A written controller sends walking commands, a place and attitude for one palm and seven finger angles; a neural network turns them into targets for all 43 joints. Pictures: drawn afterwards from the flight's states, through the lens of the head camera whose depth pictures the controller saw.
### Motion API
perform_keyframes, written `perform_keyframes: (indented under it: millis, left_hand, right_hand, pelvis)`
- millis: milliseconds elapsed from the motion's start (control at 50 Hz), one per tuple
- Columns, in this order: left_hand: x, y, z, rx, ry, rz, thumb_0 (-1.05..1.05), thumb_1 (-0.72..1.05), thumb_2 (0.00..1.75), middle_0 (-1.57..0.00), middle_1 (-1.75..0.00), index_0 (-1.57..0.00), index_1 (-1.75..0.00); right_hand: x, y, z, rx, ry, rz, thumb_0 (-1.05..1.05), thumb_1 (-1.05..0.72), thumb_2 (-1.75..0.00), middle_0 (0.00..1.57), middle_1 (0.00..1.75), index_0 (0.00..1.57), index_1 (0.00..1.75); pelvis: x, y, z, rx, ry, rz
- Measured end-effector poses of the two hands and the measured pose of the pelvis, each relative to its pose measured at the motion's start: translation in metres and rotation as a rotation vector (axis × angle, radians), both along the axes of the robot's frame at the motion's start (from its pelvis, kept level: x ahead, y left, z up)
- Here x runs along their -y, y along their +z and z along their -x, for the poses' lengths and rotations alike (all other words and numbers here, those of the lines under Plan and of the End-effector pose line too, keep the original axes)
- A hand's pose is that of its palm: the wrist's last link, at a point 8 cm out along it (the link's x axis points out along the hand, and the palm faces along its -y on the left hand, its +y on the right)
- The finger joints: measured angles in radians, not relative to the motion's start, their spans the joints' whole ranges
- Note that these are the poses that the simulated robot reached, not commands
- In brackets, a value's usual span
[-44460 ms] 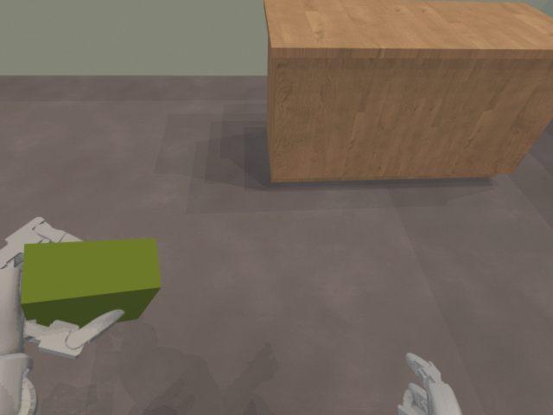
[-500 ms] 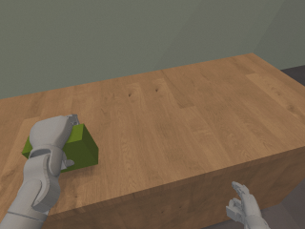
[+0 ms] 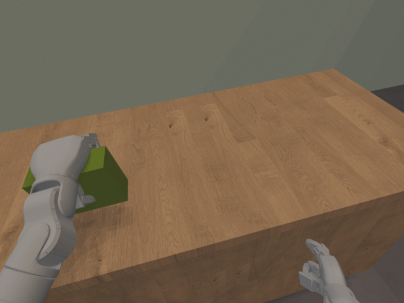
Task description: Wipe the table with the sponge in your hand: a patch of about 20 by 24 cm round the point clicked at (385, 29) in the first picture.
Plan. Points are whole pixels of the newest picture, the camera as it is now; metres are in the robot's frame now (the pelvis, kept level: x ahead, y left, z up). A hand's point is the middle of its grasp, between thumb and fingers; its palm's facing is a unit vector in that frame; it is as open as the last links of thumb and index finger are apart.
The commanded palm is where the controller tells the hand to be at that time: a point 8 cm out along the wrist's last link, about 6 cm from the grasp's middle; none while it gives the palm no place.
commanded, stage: lift the sponge slowly off the table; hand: left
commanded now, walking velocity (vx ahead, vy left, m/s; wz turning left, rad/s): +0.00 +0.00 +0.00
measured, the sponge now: (86, 188) +0.27 +0.29 +0.11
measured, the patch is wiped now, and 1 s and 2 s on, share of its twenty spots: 1.00 1.00 1.00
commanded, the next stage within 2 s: bring the sponge back beside the body in 0.30 s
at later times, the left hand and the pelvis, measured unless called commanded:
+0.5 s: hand (74, 171) +0.27 +0.28 +0.17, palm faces +0.17 -0.09 -0.98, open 9.7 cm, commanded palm +0.22 +0.28 +0.24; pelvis +0.00 +0.00 +0.00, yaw +0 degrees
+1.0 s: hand (66, 189) +0.23 +0.28 +0.16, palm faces +0.19 -0.11 -0.97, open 9.7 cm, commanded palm +0.18 +0.28 +0.23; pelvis +0.00 +0.00 +0.00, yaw +0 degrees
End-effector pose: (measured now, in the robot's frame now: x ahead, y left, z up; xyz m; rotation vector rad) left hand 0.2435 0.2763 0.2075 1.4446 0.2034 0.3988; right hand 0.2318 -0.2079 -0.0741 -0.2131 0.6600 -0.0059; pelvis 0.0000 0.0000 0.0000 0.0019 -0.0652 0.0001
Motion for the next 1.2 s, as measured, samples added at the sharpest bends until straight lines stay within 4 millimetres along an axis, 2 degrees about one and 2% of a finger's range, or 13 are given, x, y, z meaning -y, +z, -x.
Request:
perform_keyframes:
  millis: [220, 500, 780, 1200]
  left_hand:
    - [-0.008, 0.014, 0.007, 0.027, 0.026, 0.008, -0.01, -0.5, 1.08, -0.76, -1.38, -0.79, -1.36]
    - [-0.004, 0.012, 0.006, 0.026, -0.004, 0.015, -0.01, -0.5, 1.08, -0.76, -1.38, -0.79, -1.36]
    - [-0.007, 0.005, 0.026, 0.037, 0.008, 0.034, -0.01, -0.5, 1.08, -0.76, -1.37, -0.79, -1.36]
    - [0.001, 0.001, 0.056, 0.055, -0.005, 0.045, -0.01, -0.5, 1.08, -0.76, -1.37, -0.79, -1.36]
  right_hand:
    - [0.001, 0.0, 0.0, 0.004, 0.004, 0.003, 0.01, -0.9, -0.89, 0.2, 0.3, 0.18, 0.29]
    - [-0.003, 0.0, 0.001, 0.006, -0.005, -0.003, 0.01, -0.9, -0.89, 0.2, 0.3, 0.15, 0.28]
    - [-0.003, 0.0, 0.001, 0.005, -0.001, 0.003, 0.01, -0.9, -0.89, 0.2, 0.3, 0.15, 0.28]
    - [-0.005, 0.001, 0.004, 0.023, 0.006, -0.01, 0.01, -0.9, -0.89, 0.2, 0.3, 0.14, 0.27]
  pelvis:
    - [0.0, -0.001, 0.002, -0.001, 0.006, 0.001]
    - [-0.002, -0.001, 0.004, -0.003, 0.002, 0.0]
    - [-0.003, -0.001, 0.002, 0.002, -0.004, 0.001]
    - [-0.001, -0.002, 0.006, 0.018, -0.004, 0.002]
